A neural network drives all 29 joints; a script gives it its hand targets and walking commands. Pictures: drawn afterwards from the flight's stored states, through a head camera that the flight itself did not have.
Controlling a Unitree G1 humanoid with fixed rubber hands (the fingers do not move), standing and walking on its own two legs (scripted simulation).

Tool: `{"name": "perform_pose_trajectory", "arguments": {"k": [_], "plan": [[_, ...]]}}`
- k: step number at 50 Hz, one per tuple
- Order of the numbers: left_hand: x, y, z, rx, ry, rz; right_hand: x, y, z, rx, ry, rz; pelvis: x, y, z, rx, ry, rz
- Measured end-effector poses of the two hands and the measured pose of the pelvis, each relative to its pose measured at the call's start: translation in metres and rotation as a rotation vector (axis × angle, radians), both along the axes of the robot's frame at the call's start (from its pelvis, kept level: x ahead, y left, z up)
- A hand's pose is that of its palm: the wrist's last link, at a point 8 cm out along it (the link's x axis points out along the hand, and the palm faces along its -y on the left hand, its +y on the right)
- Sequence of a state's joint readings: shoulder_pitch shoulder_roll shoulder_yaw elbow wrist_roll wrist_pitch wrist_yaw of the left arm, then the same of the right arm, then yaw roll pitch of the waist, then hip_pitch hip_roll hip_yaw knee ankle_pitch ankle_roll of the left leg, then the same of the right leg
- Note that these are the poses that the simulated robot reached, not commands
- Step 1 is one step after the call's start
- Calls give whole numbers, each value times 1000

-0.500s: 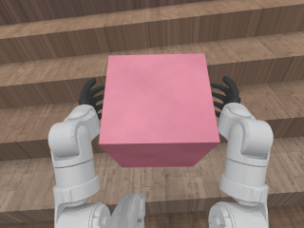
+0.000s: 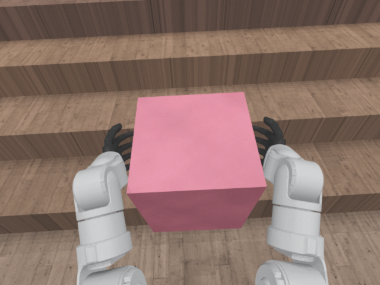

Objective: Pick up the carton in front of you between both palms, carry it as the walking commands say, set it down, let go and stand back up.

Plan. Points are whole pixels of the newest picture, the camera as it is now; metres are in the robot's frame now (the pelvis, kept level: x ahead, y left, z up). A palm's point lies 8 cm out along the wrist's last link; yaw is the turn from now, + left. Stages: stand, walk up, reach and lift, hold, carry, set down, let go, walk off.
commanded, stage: carry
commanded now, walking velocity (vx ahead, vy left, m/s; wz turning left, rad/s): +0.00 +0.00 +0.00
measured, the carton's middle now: (194, 169) +0.36 +0.01 +0.07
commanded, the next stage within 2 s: none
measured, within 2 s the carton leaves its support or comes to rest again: neither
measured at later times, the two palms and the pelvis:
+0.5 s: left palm (119, 160) +0.34 +0.15 +0.13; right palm (277, 155) +0.34 -0.15 +0.13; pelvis +0.02 -0.01 +0.01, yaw +1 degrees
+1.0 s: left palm (100, 168) +0.32 +0.19 +0.12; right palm (260, 163) +0.33 -0.12 +0.12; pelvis +0.01 +0.02 +0.01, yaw +1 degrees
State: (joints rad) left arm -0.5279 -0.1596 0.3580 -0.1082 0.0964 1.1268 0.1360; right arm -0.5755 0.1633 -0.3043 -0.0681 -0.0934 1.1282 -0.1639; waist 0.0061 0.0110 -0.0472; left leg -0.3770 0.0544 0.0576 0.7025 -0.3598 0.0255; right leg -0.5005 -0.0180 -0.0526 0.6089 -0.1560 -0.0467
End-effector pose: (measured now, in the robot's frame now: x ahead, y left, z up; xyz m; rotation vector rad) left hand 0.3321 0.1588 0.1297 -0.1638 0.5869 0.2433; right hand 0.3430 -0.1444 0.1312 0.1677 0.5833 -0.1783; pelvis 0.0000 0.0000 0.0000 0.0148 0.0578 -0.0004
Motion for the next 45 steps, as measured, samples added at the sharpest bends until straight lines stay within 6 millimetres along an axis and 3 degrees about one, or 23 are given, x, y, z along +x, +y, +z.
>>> {"name": "perform_pose_trajectory", "arguments": {"k": [7, 16, 31, 45], "plan": [[7, -16, -11, 5, 67, -2, 12, -17, -14, 4, 69, -8, 21, -17, 8, -12, -3, 17], [19, -24, -2, 37, 13, -16, 12, -28, -7, -25, 10, -29, 25, -17, 12, -14, -13, 24], [-5, 7, -4, 17, 22, 10, -4, 4, -4, -38, 19, -8, 15, 2, 13, -13, -37, 25], [-9, 25, -8, 12, 24, 8, -13, 20, -7, -51, 20, -22, 8, 20, 11, -9, -30, 24]]}}
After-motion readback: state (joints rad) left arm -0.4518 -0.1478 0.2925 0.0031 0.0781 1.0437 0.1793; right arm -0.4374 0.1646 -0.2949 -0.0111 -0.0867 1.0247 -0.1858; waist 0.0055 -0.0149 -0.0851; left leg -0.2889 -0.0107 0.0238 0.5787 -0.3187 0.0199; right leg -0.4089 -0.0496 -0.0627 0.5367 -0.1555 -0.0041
